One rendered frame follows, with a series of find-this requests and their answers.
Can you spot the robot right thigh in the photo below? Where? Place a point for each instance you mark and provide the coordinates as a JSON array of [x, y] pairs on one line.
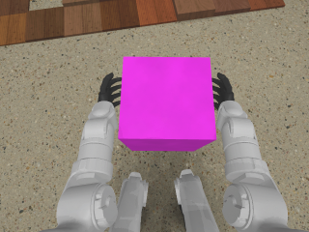
[[197, 212]]

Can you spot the carton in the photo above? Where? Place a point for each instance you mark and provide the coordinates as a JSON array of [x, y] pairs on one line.
[[166, 104]]

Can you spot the robot right forearm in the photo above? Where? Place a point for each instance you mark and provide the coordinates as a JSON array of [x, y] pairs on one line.
[[240, 144]]

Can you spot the robot right upper arm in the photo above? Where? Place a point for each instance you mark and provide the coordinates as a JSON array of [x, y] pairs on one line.
[[255, 208]]

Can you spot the left robot hand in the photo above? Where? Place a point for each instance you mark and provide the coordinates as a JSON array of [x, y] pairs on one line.
[[105, 90]]

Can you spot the right robot hand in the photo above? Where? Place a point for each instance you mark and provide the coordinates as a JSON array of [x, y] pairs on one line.
[[225, 90]]

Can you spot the robot left upper arm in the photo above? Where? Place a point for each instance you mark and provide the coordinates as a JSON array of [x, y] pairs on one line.
[[86, 208]]

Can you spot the robot left forearm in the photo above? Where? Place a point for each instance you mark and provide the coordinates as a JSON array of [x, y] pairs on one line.
[[93, 163]]

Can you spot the left robot shin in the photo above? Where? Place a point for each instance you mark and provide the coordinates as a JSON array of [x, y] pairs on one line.
[[132, 174]]

